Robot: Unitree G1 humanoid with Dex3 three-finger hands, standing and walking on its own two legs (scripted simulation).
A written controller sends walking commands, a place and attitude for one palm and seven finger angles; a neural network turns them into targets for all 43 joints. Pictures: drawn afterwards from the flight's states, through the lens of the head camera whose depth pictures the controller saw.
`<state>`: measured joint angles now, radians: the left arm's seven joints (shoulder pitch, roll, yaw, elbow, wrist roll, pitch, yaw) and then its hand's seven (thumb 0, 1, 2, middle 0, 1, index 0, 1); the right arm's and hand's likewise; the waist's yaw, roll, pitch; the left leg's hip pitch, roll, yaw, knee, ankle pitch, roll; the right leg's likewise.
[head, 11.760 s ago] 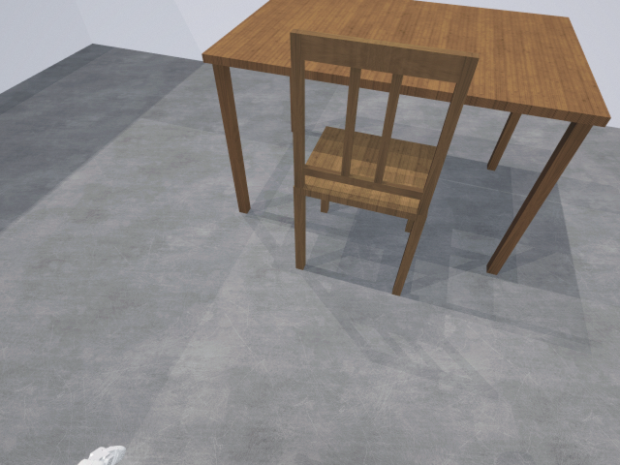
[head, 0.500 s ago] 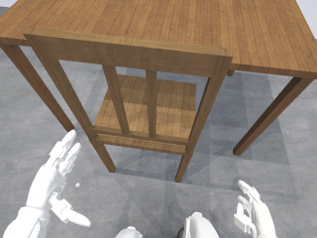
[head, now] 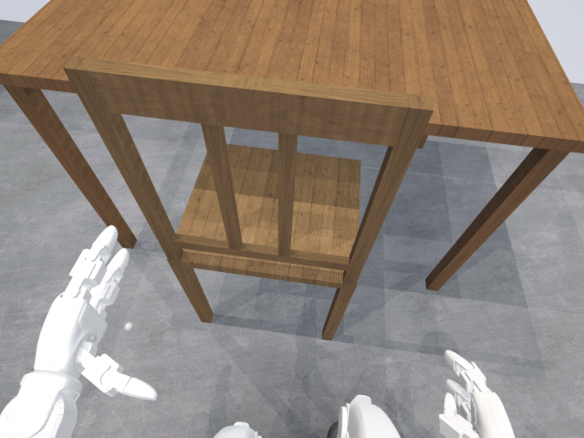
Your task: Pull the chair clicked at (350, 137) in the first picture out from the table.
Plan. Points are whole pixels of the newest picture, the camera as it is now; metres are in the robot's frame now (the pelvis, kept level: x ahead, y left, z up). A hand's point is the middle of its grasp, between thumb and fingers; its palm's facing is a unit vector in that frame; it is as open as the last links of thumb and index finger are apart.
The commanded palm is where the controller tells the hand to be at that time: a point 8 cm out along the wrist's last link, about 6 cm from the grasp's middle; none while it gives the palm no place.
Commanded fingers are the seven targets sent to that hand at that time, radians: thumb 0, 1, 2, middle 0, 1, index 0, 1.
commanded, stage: raise the hand toward the chair's back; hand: left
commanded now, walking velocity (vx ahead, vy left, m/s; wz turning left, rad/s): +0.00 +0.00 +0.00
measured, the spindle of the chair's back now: (226, 196) +0.48 +0.13 -0.01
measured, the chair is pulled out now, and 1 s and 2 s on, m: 0.00 0.00 0.00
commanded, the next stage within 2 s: aim the fingers beside a spindle in 0.10 s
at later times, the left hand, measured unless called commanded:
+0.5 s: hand (157, 321) +0.26 +0.18 +0.02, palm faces -0.12 -0.99 -0.05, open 16.9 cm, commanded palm +0.24 +0.25 +0.03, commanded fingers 0.00 -0.50 0.30 -0.06 -0.08 -0.06 -0.08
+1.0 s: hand (181, 299) +0.29 +0.16 +0.01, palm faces -0.09 -0.99 -0.06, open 16.9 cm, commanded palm +0.28 +0.22 +0.01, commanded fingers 0.00 -0.50 0.30 -0.06 -0.08 -0.06 -0.08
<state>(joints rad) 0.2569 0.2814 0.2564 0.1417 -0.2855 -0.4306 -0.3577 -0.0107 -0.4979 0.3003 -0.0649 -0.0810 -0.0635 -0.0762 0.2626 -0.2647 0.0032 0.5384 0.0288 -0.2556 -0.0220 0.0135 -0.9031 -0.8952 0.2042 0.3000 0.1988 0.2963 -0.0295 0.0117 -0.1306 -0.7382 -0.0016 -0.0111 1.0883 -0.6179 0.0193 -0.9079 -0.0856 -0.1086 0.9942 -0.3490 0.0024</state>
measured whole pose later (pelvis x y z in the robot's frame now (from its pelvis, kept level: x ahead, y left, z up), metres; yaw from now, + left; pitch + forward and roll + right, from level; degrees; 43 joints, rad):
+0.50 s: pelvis +0.00 +0.00 -0.01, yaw +0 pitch +17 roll -2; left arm 0.23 0.25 0.19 0.13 -0.25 -0.40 -0.35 -0.01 -0.50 0.30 -0.06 -0.08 -0.06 -0.08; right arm 0.25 -0.26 0.00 0.53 0.02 -0.26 -0.02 0.01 -0.90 -0.89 0.21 0.30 0.20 0.30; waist -0.03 0.02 -0.13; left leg -0.78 0.00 -0.01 1.12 -0.64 0.02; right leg -0.95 -0.09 -0.10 1.02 -0.36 0.01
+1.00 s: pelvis +0.00 -0.01 -0.02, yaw +0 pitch +20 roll -1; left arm 0.05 0.24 0.19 0.28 -0.23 -0.43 -0.29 -0.01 -0.50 0.30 -0.07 -0.08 -0.06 -0.08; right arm 0.24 -0.26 0.01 0.54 0.02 -0.22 -0.01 0.01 -0.90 -0.89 0.20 0.30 0.20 0.30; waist -0.04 0.02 -0.15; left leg -0.88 0.00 -0.01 1.17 -0.64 0.01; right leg -1.06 -0.09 -0.10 1.09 -0.37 -0.01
